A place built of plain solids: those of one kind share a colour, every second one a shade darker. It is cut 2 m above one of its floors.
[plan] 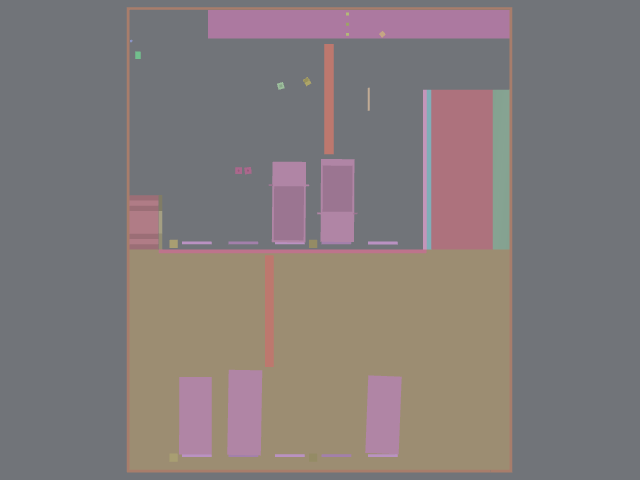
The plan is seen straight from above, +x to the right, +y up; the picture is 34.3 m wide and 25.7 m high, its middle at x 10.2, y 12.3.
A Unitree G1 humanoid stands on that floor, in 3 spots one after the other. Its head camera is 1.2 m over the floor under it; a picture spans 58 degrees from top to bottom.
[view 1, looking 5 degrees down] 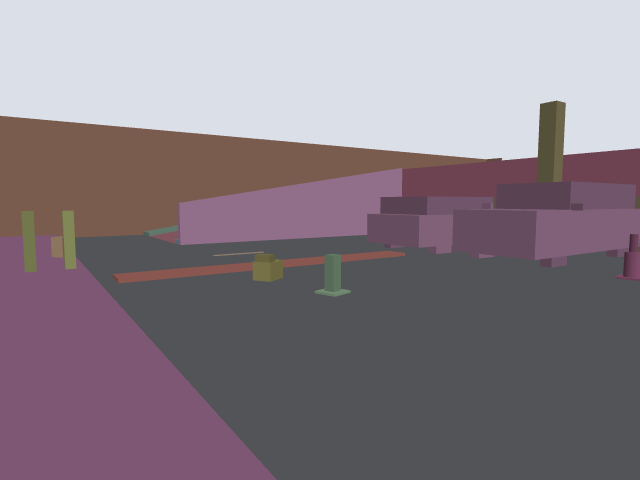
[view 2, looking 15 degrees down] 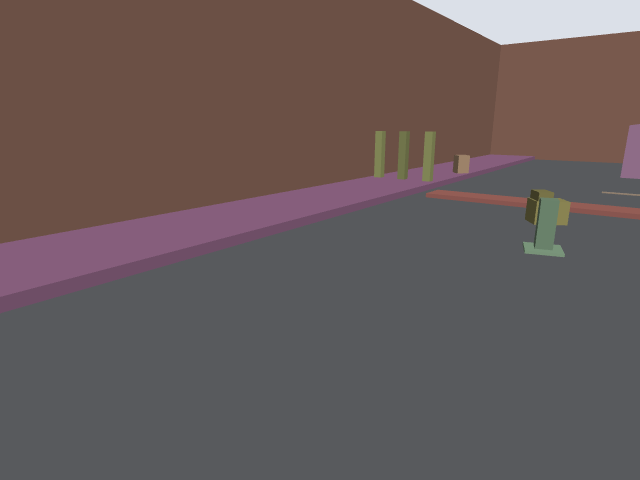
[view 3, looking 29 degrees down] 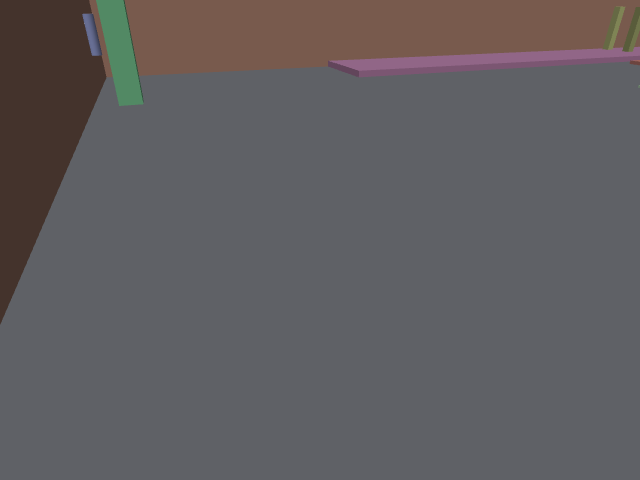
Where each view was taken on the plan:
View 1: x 3.50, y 23.86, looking -34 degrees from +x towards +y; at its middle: ground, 13.77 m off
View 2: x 3.53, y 19.84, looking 37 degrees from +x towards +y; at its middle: ground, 4.64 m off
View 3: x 0.78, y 15.70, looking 70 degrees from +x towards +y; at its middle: ground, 2.48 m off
